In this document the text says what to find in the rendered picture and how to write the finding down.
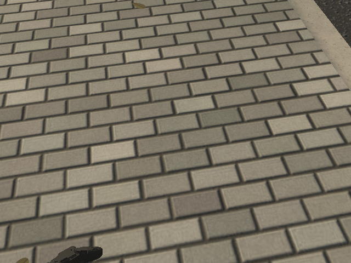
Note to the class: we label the robot left hand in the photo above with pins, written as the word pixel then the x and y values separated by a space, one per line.
pixel 78 255

